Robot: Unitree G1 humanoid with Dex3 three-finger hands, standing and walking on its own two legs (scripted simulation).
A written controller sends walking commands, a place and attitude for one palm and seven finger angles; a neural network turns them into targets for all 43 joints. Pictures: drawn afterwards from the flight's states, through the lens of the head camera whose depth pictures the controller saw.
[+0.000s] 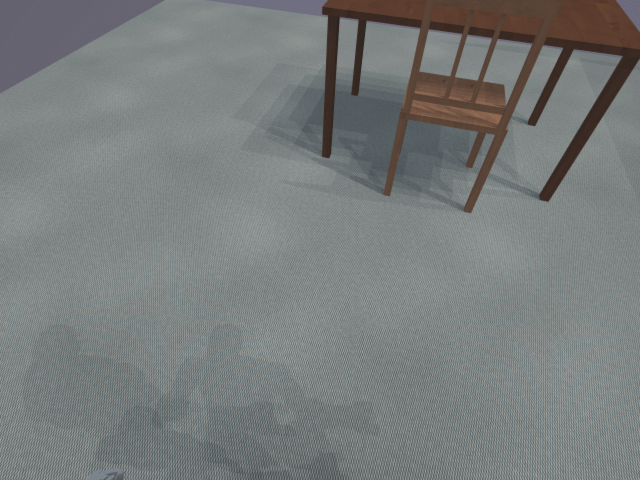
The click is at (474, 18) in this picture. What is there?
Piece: chair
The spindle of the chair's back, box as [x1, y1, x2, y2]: [444, 9, 474, 98]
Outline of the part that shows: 469,9 444,96 447,98 474,10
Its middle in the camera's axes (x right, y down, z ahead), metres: +0.48 -0.64 +1.36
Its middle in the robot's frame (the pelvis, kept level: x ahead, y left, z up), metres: +1.47 -0.41 -0.09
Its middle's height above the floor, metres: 0.68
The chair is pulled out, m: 0.00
